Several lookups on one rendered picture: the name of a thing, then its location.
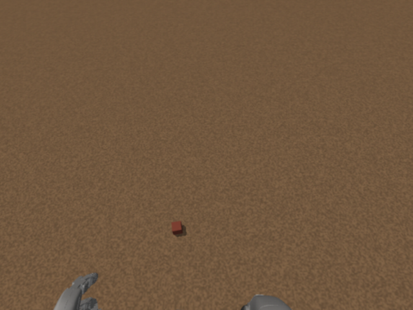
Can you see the left robot hand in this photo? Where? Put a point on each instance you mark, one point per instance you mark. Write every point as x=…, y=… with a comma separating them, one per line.
x=71, y=297

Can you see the cube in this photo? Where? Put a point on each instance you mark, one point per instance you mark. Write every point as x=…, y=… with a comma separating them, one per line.
x=177, y=228

